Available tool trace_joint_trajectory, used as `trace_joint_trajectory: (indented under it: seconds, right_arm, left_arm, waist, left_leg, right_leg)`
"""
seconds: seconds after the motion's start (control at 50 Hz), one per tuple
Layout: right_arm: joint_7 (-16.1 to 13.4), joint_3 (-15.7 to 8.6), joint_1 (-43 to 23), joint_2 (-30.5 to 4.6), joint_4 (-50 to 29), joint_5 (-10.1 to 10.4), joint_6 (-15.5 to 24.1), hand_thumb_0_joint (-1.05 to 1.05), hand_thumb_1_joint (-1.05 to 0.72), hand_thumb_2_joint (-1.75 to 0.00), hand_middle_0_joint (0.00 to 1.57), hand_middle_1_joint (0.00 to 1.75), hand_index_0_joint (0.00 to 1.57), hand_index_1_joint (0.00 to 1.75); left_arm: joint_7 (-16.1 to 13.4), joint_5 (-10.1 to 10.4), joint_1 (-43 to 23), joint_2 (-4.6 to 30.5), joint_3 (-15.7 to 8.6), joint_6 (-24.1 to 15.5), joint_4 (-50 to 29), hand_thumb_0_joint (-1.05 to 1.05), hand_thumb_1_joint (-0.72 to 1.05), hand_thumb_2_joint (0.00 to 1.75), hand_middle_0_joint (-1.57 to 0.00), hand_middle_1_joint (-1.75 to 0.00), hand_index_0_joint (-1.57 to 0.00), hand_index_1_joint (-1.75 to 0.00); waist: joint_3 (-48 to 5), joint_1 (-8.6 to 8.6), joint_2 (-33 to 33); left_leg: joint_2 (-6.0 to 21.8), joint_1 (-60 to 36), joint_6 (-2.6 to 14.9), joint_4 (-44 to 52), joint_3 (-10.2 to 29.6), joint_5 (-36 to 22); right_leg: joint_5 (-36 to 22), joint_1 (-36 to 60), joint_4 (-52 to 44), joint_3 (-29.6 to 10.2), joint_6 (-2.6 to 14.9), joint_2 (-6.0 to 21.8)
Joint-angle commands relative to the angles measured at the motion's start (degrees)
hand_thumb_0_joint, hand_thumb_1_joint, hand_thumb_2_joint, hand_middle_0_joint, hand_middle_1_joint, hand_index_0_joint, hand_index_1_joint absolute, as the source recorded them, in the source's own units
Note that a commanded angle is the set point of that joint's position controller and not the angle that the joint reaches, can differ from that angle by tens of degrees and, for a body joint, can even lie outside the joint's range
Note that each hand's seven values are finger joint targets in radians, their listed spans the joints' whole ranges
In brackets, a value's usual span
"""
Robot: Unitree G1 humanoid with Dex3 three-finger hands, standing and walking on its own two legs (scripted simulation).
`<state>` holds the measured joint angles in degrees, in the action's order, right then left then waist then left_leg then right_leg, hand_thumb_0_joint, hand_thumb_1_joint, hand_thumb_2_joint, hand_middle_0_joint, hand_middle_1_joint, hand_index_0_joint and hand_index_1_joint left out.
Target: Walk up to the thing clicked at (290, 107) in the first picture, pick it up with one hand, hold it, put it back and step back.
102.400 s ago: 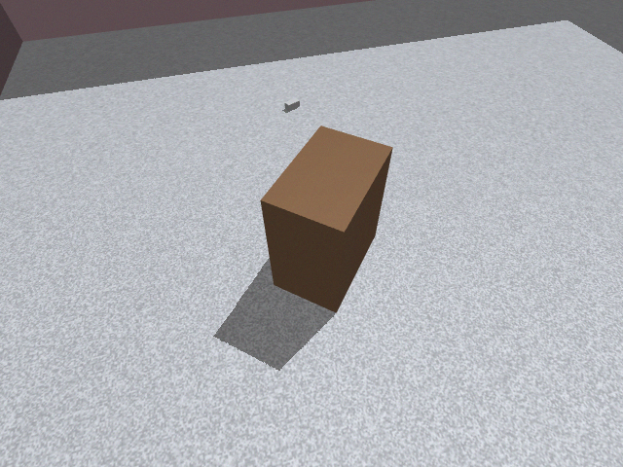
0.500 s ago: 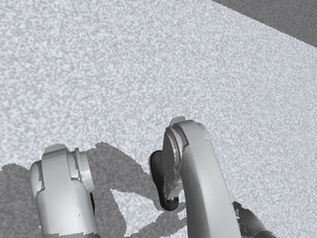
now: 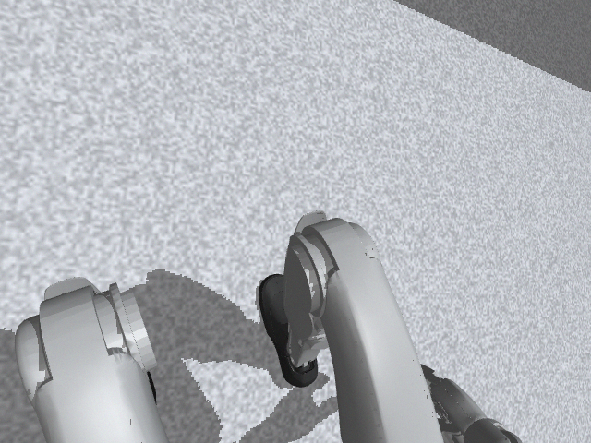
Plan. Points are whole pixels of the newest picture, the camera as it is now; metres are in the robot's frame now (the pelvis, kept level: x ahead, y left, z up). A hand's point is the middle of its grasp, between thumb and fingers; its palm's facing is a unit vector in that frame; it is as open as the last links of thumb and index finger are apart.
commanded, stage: rest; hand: left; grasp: from above
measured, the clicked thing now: out of the picture +0.46 +0.36 -0.26
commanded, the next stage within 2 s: open in 0.58 s
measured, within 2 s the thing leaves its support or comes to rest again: rests again in 0.36 s
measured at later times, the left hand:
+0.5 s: hand out of the picture +0.44 +0.36 -0.24, palm faces -0.46 -0.13 -0.88, open 6.8 cm
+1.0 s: hand out of the picture +0.45 +0.36 -0.24, palm faces -0.45 -0.13 -0.89, open 8.8 cm
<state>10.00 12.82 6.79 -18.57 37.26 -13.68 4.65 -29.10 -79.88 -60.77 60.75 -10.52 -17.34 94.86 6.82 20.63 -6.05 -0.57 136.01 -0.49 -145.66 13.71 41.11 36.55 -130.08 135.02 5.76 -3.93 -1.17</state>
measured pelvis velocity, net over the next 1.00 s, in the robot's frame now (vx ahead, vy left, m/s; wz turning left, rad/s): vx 0.00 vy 0.01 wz -0.04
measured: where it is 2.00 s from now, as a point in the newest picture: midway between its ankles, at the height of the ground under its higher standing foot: (222, 386)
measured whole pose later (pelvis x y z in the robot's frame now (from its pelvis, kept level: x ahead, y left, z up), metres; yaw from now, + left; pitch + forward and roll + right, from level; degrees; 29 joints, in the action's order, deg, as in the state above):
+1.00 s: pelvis +0.00 +0.01 -0.01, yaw -2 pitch +27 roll -16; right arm 12.0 17.0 5.8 -19.9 35.3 -14.8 9.1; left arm -31.3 -78.4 -61.0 65.1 -9.3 -16.4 98.0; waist 9.6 22.0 -8.0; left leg 0.0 135.3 0.4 -148.1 15.3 42.0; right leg 36.1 -128.7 135.4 7.0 -4.5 -2.3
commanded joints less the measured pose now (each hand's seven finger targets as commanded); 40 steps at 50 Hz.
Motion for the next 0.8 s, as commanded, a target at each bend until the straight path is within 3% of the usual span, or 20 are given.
trace_joint_trajectory:
  seconds: [0.0,0.02,0.04,0.12,0.14,0.26,0.28,0.32,0.34,0.36,0.4,0.42,0.44,0.46,0.48,0.54,0.56,0.66,0.72,0.78]
  right_arm:
    - [-0.7,-5.3,11.0,-18.4,0.8,0.0,0.6,0.00,-0.90,-0.90,0.20,0.30,0.20,0.30]
    - [-0.5,-5.1,10.6,-18.3,0.6,0.1,1.0,0.00,-0.90,-0.89,0.20,0.30,0.20,0.30]
    - [-0.5,-5.3,11.2,-18.9,0.3,-0.1,1.2,0.00,-0.90,-0.90,0.20,0.30,0.20,0.30]
    - [-0.5,-4.9,10.0,-19.4,-0.2,-0.3,1.5,0.00,-0.90,-0.90,0.20,0.30,0.20,0.30]
    - [-0.4,-4.8,10.2,-19.6,-0.6,-0.5,1.6,0.00,-0.90,-0.90,0.20,0.30,0.20,0.30]
    - [0.1,-4.6,10.6,-20.2,-0.3,-0.6,1.8,0.00,-0.90,-0.90,0.20,0.30,0.20,0.30]
    - [0.2,-4.3,10.6,-20.0,-0.9,-0.7,2.0,0.00,-0.90,-0.90,0.20,0.30,0.20,0.30]
    - [0.1,-4.3,10.2,-20.5,-0.9,-0.5,1.8,0.00,-0.90,-0.90,0.20,0.30,0.20,0.30]
    - [0.2,-4.2,10.0,-20.2,-1.4,-0.5,2.1,0.00,-0.90,-0.90,0.20,0.30,0.20,0.30]
    - [0.2,-3.8,10.0,-19.7,-0.5,-0.6,1.9,0.00,-0.90,-0.90,0.20,0.30,0.20,0.30]
    - [0.5,-3.8,9.8,-19.6,-1.5,-0.7,2.2,0.00,-0.90,-0.90,0.20,0.30,0.20,0.30]
    - [0.4,-3.6,10.0,-19.8,-0.5,-0.5,2.2,0.00,-0.90,-0.90,0.20,0.30,0.20,0.30]
    - [0.5,-3.5,9.6,-19.8,-1.4,-0.8,2.4,0.00,-0.90,-0.90,0.20,0.30,0.20,0.30]
    - [0.5,-3.4,9.6,-20.2,-1.3,-0.7,2.6,0.00,-0.90,-0.90,0.20,0.30,0.20,0.30]
    - [0.5,-3.5,9.9,-20.2,-0.7,-0.4,2.4,0.00,-0.90,-0.90,0.20,0.30,0.20,0.30]
    - [0.7,-3.1,10.4,-20.1,-0.8,-0.7,2.6,0.00,-0.90,-0.90,0.20,0.30,0.20,0.30]
    - [0.9,-3.1,9.8,-20.0,-1.4,-0.7,2.8,0.00,-0.90,-0.90,0.20,0.30,0.20,0.30]
    - [0.8,-2.4,8.8,-20.7,-1.2,-0.7,3.1,0.00,-0.90,-0.90,0.20,0.30,0.20,0.30]
    - [0.9,-2.3,8.9,-20.7,-1.7,-1.0,3.6,0.00,-0.89,-0.90,0.20,0.30,0.20,0.30]
    - [1.1,-2.4,9.2,-21.1,-1.7,-1.0,4.0,0.00,-0.89,-0.90,0.20,0.30,0.20,0.30]
  left_arm:
    - [-2.4,1.3,-15.2,14.3,0.8,-0.1,-6.8,0.00,0.86,0.14,-1.14,-0.22,-1.19,-0.17]
    - [-2.4,0.9,-15.8,14.7,1.4,0.1,-6.9,0.00,0.86,0.11,-1.14,-0.21,-1.19,-0.15]
    - [-2.7,0.8,-15.4,17.4,-0.8,0.2,-7.8,0.00,0.86,0.15,-1.15,-0.21,-1.20,-0.16]
    - [-2.9,1.5,-15.2,16.3,-0.5,0.1,-6.6,0.00,0.86,0.14,-1.16,-0.20,-1.20,-0.15]
    - [-2.6,1.1,-15.1,15.3,0.3,0.1,-6.8,0.00,0.87,0.15,-1.16,-0.21,-1.20,-0.17]
    - [-2.5,1.9,-13.4,16.8,-0.8,0.4,-6.0,0.00,0.85,0.17,-1.15,-0.22,-1.19,-0.18]
    - [-2.3,1.5,-13.8,16.3,0.1,0.3,-6.8,0.00,0.85,0.18,-1.15,-0.23,-1.19,-0.19]
    - [-2.7,1.6,-13.6,17.8,-0.8,0.0,-6.4,0.00,0.83,0.18,-1.14,-0.23,-1.17,-0.19]
    - [-2.5,1.5,-13.8,16.9,0.1,0.0,-6.9,0.00,0.83,0.16,-1.13,-0.23,-1.17,-0.18]
    - [-3.0,1.7,-13.6,18.7,-1.3,-0.2,-6.6,0.00,0.82,0.19,-1.13,-0.23,-1.17,-0.19]
    - [-2.9,1.7,-13.5,16.4,0.6,-0.4,-6.8,0.00,0.81,0.16,-1.11,-0.23,-1.15,-0.19]
    - [-3.3,1.7,-13.1,18.4,-0.7,-0.3,-6.1,0.00,0.79,0.18,-1.10,-0.23,-1.14,-0.20]
    - [-3.2,1.6,-14.0,16.5,1.0,-0.3,-7.0,0.00,0.79,0.18,-1.10,-0.23,-1.14,-0.19]
    - [-3.3,1.9,-14.0,17.1,0.4,-0.4,-5.7,0.00,0.77,0.18,-1.09,-0.23,-1.13,-0.19]
    - [-3.9,1.6,-12.8,19.0,-0.7,-0.4,-6.3,0.00,0.77,0.19,-1.09,-0.24,-1.12,-0.20]
    - [-4.4,1.3,-13.0,18.2,-0.2,-0.2,-4.5,0.00,0.79,0.21,-1.11,-0.24,-1.14,-0.21]
    - [-4.2,1.2,-13.8,16.0,1.5,-0.2,-4.9,0.00,0.78,0.20,-1.09,-0.24,-1.13,-0.20]
    - [-4.9,1.6,-13.6,19.1,0.2,-0.4,-3.8,0.00,0.77,0.18,-1.08,-0.25,-1.12,-0.21]
    - [-5.1,1.3,-14.1,18.6,0.6,-0.1,-4.0,0.00,0.53,0.19,-0.84,-0.31,-0.88,-0.27]
    - [-5.0,1.3,-13.9,18.9,0.3,0.0,-4.1,0.00,0.31,0.28,-0.72,-0.40,-0.76,-0.36]
  waist:
    - [-36.7,1.76,30.3]
    - [-36.3,1.86,31.0]
    - [-37.8,1.79,30.0]
    - [-35.9,1.87,29.6]
    - [-35.8,2.68,29.8]
    - [-35.6,2.43,31.1]
    - [-36.0,3.00,31.8]
    - [-35.2,2.48,31.1]
    - [-35.2,2.73,31.3]
    - [-36.0,2.13,31.6]
    - [-35.7,2.54,30.9]
    - [-35.1,2.53,30.8]
    - [-35.8,2.85,31.3]
    - [-35.0,3.26,30.3]
    - [-36.1,2.25,31.7]
    - [-34.3,3.31,30.5]
    - [-34.3,3.77,31.2]
    - [-33.3,3.09,30.9]
    - [-33.3,3.59,30.5]
    - [-32.7,4.03,30.5]
  left_leg:
    - [1.4,-32.3,0.76,15.7,-6.7,-12.8]
    - [1.4,-31.7,0.83,15.7,-6.8,-11.9]
    - [1.6,-32.5,0.95,15.3,-6.8,-13.5]
    - [1.6,-31.5,0.71,15.4,-6.1,-13.2]
    - [1.7,-32.8,0.57,15.2,-5.8,-14.5]
    - [1.9,-33.8,0.04,14.9,-5.0,-17.2]
    - [2.0,-34.9,0.11,14.9,-5.2,-17.9]
    - [2.0,-33.6,0.00,15.2,-4.7,-16.9]
    - [2.0,-34.0,0.11,14.7,-5.2,-16.8]
    - [2.1,-33.1,0.28,14.9,-5.2,-15.6]
    - [2.0,-32.7,0.38,15.1,-5.5,-15.2]
    - [2.1,-32.2,0.41,14.6,-5.3,-15.1]
    - [2.0,-32.7,0.47,14.5,-5.5,-15.8]
    - [2.2,-32.8,0.37,14.4,-5.0,-15.8]
    - [2.3,-33.8,0.27,15.2,-4.8,-16.5]
    - [2.3,-32.5,0.35,14.7,-4.8,-15.7]
    - [2.3,-33.1,0.26,15.0,-4.9,-15.9]
    - [2.4,-31.5,0.38,15.5,-4.2,-13.5]
    - [2.5,-31.6,0.44,15.1,-4.2,-13.1]
    - [2.5,-31.6,0.41,14.5,-4.2,-13.7]
  right_leg:
    - [-11.7,17.1,-10.1,8.4,5.15,-2.2]
    - [-11.2,16.9,-9.8,8.1,5.24,-2.3]
    - [-12.8,18.7,-9.9,8.2,4.98,-2.4]
    - [-11.9,18.0,-10.0,8.8,5.31,-2.4]
    - [-13.0,17.3,-9.5,9.1,5.08,-2.3]
    - [-14.6,17.5,-8.7,9.4,5.15,-2.3]
    - [-15.3,18.0,-8.7,9.3,5.00,-2.4]
    - [-14.3,17.9,-8.7,9.5,5.20,-2.4]
    - [-14.5,18.0,-8.8,9.1,5.12,-2.4]
    - [-13.9,19.3,-9.0,9.2,5.14,-2.6]
    - [-14.1,19.5,-9.1,9.0,4.95,-2.7]
    - [-14.0,19.4,-9.0,9.2,5.00,-2.7]
    - [-14.6,19.6,-9.2,9.0,4.91,-2.8]
    - [-14.5,18.8,-8.8,9.4,4.96,-2.7]
    - [-14.8,19.6,-8.6,9.3,4.90,-2.9]
    - [-14.5,18.8,-8.5,9.5,4.84,-2.8]
    - [-14.8,18.4,-8.5,9.4,4.75,-2.8]
    - [-13.0,18.4,-8.5,9.8,4.80,-3.0]
    - [-13.2,18.5,-8.4,9.8,4.66,-3.0]
    - [-13.4,18.1,-8.3,9.8,4.63,-2.9]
